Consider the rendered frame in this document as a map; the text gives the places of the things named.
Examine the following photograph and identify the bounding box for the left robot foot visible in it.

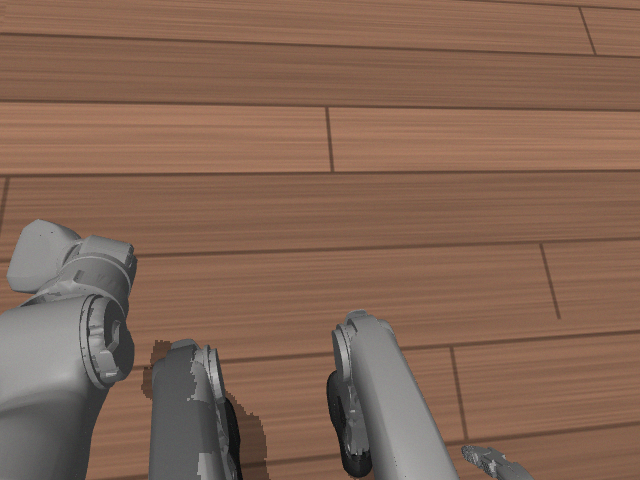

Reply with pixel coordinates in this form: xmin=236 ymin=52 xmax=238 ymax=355
xmin=224 ymin=398 xmax=243 ymax=480

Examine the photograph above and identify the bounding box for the left robot arm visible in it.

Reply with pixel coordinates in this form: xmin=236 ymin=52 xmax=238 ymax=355
xmin=0 ymin=235 xmax=138 ymax=480

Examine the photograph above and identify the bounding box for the right robot foot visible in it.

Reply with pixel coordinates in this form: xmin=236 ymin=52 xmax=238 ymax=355
xmin=326 ymin=370 xmax=372 ymax=478

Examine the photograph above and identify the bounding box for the left robot hand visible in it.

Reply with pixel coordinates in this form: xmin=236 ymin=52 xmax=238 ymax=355
xmin=6 ymin=219 xmax=82 ymax=294

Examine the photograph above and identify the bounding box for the right robot hand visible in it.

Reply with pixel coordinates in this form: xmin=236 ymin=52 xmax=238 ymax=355
xmin=461 ymin=445 xmax=535 ymax=480

